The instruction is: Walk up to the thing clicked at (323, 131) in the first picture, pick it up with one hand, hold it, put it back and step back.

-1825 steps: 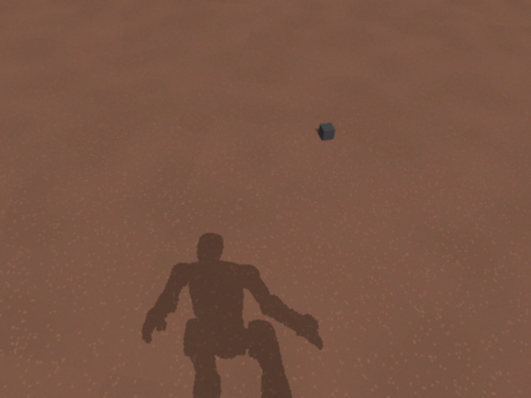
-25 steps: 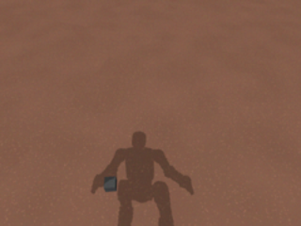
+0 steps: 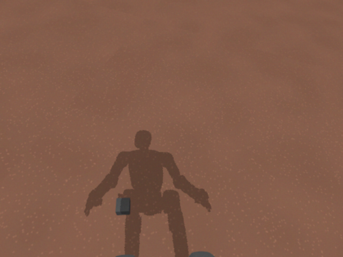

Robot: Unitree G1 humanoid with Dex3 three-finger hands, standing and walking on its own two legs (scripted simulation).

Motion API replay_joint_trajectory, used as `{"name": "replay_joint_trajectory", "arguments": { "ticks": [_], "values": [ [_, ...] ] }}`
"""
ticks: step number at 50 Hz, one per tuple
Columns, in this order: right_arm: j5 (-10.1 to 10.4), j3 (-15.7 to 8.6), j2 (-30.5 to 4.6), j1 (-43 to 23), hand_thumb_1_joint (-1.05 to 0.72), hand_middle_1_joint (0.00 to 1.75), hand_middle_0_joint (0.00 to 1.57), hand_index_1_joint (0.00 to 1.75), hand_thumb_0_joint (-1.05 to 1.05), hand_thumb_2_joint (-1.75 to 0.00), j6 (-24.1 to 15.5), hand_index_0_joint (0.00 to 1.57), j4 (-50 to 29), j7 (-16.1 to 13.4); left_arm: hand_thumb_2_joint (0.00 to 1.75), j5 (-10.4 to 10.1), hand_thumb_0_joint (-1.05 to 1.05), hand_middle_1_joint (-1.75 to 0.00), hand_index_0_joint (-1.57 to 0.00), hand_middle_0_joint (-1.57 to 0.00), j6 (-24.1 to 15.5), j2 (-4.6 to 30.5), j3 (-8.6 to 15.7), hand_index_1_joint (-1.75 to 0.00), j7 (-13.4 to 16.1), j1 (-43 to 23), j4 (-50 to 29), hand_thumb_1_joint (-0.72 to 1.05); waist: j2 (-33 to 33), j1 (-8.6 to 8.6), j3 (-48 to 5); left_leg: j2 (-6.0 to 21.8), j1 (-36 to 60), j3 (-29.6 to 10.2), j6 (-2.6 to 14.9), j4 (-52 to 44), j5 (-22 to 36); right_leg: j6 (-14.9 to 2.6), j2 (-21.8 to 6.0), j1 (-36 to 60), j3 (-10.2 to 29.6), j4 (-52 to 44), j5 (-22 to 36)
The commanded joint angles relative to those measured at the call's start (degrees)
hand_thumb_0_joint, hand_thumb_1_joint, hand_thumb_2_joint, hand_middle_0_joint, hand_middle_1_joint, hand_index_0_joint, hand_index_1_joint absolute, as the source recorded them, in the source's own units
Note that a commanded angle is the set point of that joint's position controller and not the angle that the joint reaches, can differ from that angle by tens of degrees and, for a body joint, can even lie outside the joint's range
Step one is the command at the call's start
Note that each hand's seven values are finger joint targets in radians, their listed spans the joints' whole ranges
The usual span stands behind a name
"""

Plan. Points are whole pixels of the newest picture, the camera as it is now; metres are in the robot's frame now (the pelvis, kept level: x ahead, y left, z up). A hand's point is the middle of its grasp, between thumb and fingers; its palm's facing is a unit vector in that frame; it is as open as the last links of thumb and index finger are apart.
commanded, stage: walk up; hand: left
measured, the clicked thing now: (123, 206) +0.42 +0.19 -0.74
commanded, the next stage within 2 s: none
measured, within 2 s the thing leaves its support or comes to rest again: neither
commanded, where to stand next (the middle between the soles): +0.05 -0.08 m, yaw +4 degrees
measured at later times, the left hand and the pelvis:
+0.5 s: hand out of the picture +0.06 +0.18 -0.15, palm faces -0.11 -0.90 -0.41, open 7.4 cm; pelvis -0.05 -0.08 -0.02, yaw -4 degrees
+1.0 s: hand out of the picture -0.02 +0.25 -0.17, palm faces +0.03 -0.93 -0.36, open 7.4 cm; pelvis -0.06 -0.03 -0.02, yaw +0 degrees
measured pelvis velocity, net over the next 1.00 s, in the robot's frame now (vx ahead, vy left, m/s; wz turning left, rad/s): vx -0.06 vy -0.03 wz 0.00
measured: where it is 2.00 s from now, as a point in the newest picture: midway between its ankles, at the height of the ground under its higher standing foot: outside the picture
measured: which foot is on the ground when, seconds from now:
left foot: down 0.00-0.38, up 0.40-0.88, down 0.90-1.00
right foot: up 0.00-0.34, down 0.36-0.96, up 0.98-1.00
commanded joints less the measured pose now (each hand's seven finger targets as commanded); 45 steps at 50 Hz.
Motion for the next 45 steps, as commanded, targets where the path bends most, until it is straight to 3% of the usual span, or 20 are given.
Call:
{"name": "replay_joint_trajectory", "arguments": {
  "ticks": [1, 4, 11, 14, 15, 17, 18, 19, 20, 21, 24, 25, 27, 29, 32, 34, 36, 39, 42, 45],
  "values": [
    [1.0, -4.6, -18.4, 1.5, -0.90, 0.30, 0.20, 0.30, 0.00, -0.90, -0.7, 0.20, -4.5, -3.1, 0.90, 0.6, 0.00, -0.30, -0.20, -0.20, 1.4, 8.3, 2.3, -0.30, 0.7, 2.7, -4.1, 0.90, 9.3, -0.26, -9.1, 15.6, 10.6, -12.0, 6.85, -4.6, 43.2, 0.92, 0.7, -5.8, 3.4, 8.3, 2.6],
    [1.0, -4.9, -17.9, -0.8, -0.90, 0.30, 0.20, 0.30, 0.00, -0.90, -0.2, 0.20, -6.7, -4.0, 0.90, 0.7, 0.00, -0.30, -0.20, -0.20, 2.4, 8.2, 2.7, -0.30, 0.8, 2.9, -5.7, 0.90, 9.3, 0.08, -7.0, 17.0, 5.6, -10.1, 10.07, -4.2, 42.5, 1.84, 1.8, -7.1, 3.8, 11.6, 1.9],
    [0.5, -5.6, -18.4, -0.5, -0.90, 0.30, 0.20, 0.30, 0.00, -0.90, 0.8, 0.20, -10.7, -4.1, 0.90, 1.0, 0.00, -0.30, -0.20, -0.20, 2.0, 8.5, 3.7, -0.30, 0.2, 0.7, -10.7, 0.90, 11.9, -1.36, -10.7, 18.4, 9.0, -10.7, 12.60, 1.3, 38.6, 2.01, -0.5, -9.4, 2.0, 3.9, 2.0],
    [0.4, -5.7, -18.8, -4.3, -0.90, 0.30, 0.20, 0.30, 0.00, -0.90, 1.4, 0.20, -13.5, -3.7, 0.90, 1.4, 0.00, -0.30, -0.20, -0.20, 1.6, 8.6, 4.1, -0.30, -0.2, 2.8, -11.6, 0.90, 14.0, 0.27, -14.6, 17.6, 7.4, -9.4, 10.55, 5.8, 31.9, 0.76, -2.8, -3.9, -1.2, -6.6, 3.8],
    [0.4, -5.5, -18.7, -4.5, -0.90, 0.30, 0.20, 0.30, 0.00, -0.90, 1.8, 0.20, -14.0, -3.4, 0.90, 1.5, 0.00, -0.30, -0.20, -0.20, 1.3, 8.9, 4.5, -0.30, -0.4, 3.2, -11.4, 0.90, 13.3, 0.41, -15.6, 15.9, 5.2, -8.1, 9.45, 8.3, 31.3, 0.52, -1.9, 0.1, -2.9, -11.4, 5.3],
    [0.8, -4.6, -17.5, -5.5, -0.90, 0.30, 0.20, 0.30, 0.00, -0.90, 2.8, 0.20, -14.7, -2.6, 0.90, 1.9, 0.00, -0.30, -0.20, -0.20, 0.4, 8.6, 5.1, -0.30, -0.3, 5.0, -10.5, 0.90, 11.3, 2.11, -14.8, 11.8, -0.9, -5.1, 5.99, 14.3, 23.6, -0.44, 0.2, 7.2, -5.7, -23.3, 16.1],
    [1.3, -3.9, -14.9, -3.2, -0.90, 0.30, 0.20, 0.30, 0.00, -0.90, 3.4, 0.20, -14.7, -2.2, 0.90, 2.4, 0.00, -0.30, -0.20, -0.20, -0.4, 11.3, 5.8, -0.30, -0.1, 3.6, -11.5, 0.90, 2.8, 1.40, -14.2, 7.2, -6.4, -2.7, 2.68, 20.7, 11.7, -2.10, -5.0, 9.7, 2.3, -25.4, 31.5],
    [1.6, -2.7, -11.2, -3.5, -0.90, 0.30, 0.20, 0.30, 0.00, -0.90, 3.8, 0.20, -16.0, -2.2, 0.90, 2.7, 0.00, -0.30, -0.20, -0.20, -0.9, 15.4, 6.4, -0.30, 0.2, 1.8, -13.2, 0.90, -11.1, 1.07, -11.7, -2.5, -17.2, 0.0, -0.56, 30.5, -19.5, -8.25, -16.6, 10.0, 19.0, -28.5, 43.9],
    [1.3, -3.5, -12.9, -5.7, -0.90, 0.30, 0.20, 0.30, 0.00, -0.90, 4.4, 0.20, -16.4, -3.4, 0.90, 3.0, 0.00, -0.30, -0.20, -0.20, -1.2, 18.5, 6.5, -0.30, 0.4, 0.9, -14.9, 0.90, -11.0, 3.45, -11.7, -4.4, -15.1, -8.0, -1.07, 40.7, -30.6, -17.36, -23.2, 2.9, 25.3, -28.8, 50.4],
    [0.8, -4.1, -14.7, -6.1, -0.90, 0.30, 0.20, 0.30, 0.00, -0.90, 4.2, 0.20, -15.7, -3.8, 0.90, 2.6, 0.00, -0.30, -0.20, -0.20, -1.4, 18.1, 6.6, -0.30, 0.6, 0.2, -14.9, 0.90, -10.2, 2.90, -9.9, -3.5, -13.0, -10.5, -1.19, 44.0, -29.2, -17.73, -23.3, -1.8, 26.6, -29.7, 47.6],
    [2.4, -3.6, -14.4, -1.8, -0.90, 0.30, 0.20, 0.30, 0.00, -0.90, 4.1, 0.20, -12.0, -2.6, 0.90, 2.1, 0.00, -0.30, -0.20, -0.20, -2.4, 11.2, 5.1, -0.30, 1.9, -3.1, -14.7, 0.90, -2.6, 0.13, -10.8, -5.8, -17.3, -13.8, -1.52, 46.1, -18.3, -9.59, -12.1, 7.8, 10.6, -24.7, 40.9],
    [2.3, -3.2, -13.8, -0.1, -0.90, 0.30, 0.20, 0.30, 0.00, -0.90, 4.0, 0.20, -11.5, -2.3, 0.90, 2.0, 0.00, -0.30, -0.20, -0.20, -3.2, 10.5, 5.1, -0.30, 2.1, -2.1, -14.2, 0.90, -2.6, 0.38, -13.3, -5.4, -17.4, -14.1, -2.28, 42.4, -14.9, -8.23, -10.9, 11.7, 10.2, -25.7, 30.2],
    [1.2, -3.2, -15.7, -0.2, -0.90, 0.30, 0.20, 0.30, 0.00, -0.90, 3.3, 0.20, -11.2, -1.4, 0.90, 2.6, 0.00, -0.30, -0.20, -0.20, -4.7, 9.6, 4.9, -0.30, 2.0, 1.6, -14.7, 0.90, -1.9, 3.09, -15.3, -4.4, -20.1, -12.5, -2.97, 37.6, -13.7, -9.63, -11.8, 18.9, 14.4, -30.4, 8.2],
    [0.3, -3.5, -16.6, -1.1, -0.90, 0.30, 0.20, 0.30, 0.00, -0.90, 2.5, 0.20, -11.8, -0.7, 0.90, 2.5, 0.00, -0.30, -0.20, -0.20, -5.5, 11.2, 6.0, -0.30, 1.7, 4.8, -14.5, 0.90, -4.2, 4.76, -13.6, -3.2, -25.5, -13.0, -2.84, 32.7, -13.6, -11.63, -15.1, 25.5, 19.0, -33.5, -1.5],
    [-0.7, -3.6, -17.3, -2.8, -0.90, 0.30, 0.20, 0.30, 0.00, -0.90, 1.5, 0.20, -13.0, 0.7, 0.90, 2.1, 0.00, -0.30, -0.20, -0.20, -6.6, 13.1, 6.9, -0.30, 1.1, 9.0, -13.8, 0.90, -5.9, 6.00, -7.2, -1.6, -27.7, -13.6, -2.50, 27.1, -14.7, -12.14, -17.8, 24.6, 20.7, -36.8, -2.9],
    [-0.9, -3.8, -17.0, -2.3, -0.90, 0.30, 0.20, 0.30, 0.00, -0.90, 0.9, 0.20, -12.8, 1.5, 0.90, 2.0, 0.00, -0.30, -0.20, -0.20, -7.1, 13.7, 7.0, -0.30, 0.6, 9.7, -13.5, 0.90, -6.1, 5.70, -3.6, -1.6, -24.6, -12.3, -2.32, 23.8, -14.3, -10.98, -17.3, 19.3, 17.6, -38.7, -0.7],
    [-1.0, -3.6, -15.9, 0.1, -0.90, 0.30, 0.20, 0.30, 0.00, -0.90, 0.6, 0.20, -11.9, 2.2, 0.90, 2.2, 0.00, -0.30, -0.20, -0.20, -7.3, 13.9, 6.9, -0.30, 0.2, 6.8, -14.4, 0.90, -6.3, 3.87, -2.4, -0.9, -19.0, -8.8, -2.18, 19.4, -14.7, -11.36, -16.4, 13.3, 13.0, -39.2, 1.6],
    [-0.6, -2.9, -13.2, 3.4, -0.90, 0.30, 0.20, 0.30, 0.00, -0.90, 0.3, 0.20, -9.6, 2.3, 0.90, 2.3, 0.00, -0.30, -0.20, -0.20, -6.7, 11.7, 5.6, -0.30, 0.0, 0.3, -15.2, 0.90, -7.4, 1.12, -3.5, -0.2, -4.8, -3.6, -2.24, 11.1, -10.7, -9.11, -12.6, 1.4, 3.7, -37.3, 7.6],
    [0.1, -3.4, -13.0, 5.9, -0.90, 0.30, 0.20, 0.30, 0.00, -0.90, 0.9, 0.20, -7.4, 1.7, 0.90, 1.3, 0.00, -0.30, -0.20, -0.20, -4.7, 10.4, 4.0, -0.30, -0.2, -3.7, -15.1, 0.90, -4.8, -1.18, -4.6, -1.2, 8.8, -1.6, -1.97, 7.8, 0.6, -6.62, -10.5, -10.3, 0.8, -33.1, 3.6],
    [-0.3, -3.6, -14.6, 7.5, -0.90, 0.30, 0.20, 0.30, 0.00, -0.90, 0.9, 0.20, -6.9, 0.3, 0.90, 0.8, 0.00, -0.30, -0.20, -0.20, -3.1, 7.6, 2.5, -0.30, 0.0, -3.5, -14.0, 0.90, -1.3, -2.82, -4.7, 0.5, 9.9, -5.8, -0.55, 3.2, -2.8, -4.30, -8.3, -13.0, 1.4, -25.9, 5.3]
  ]
}}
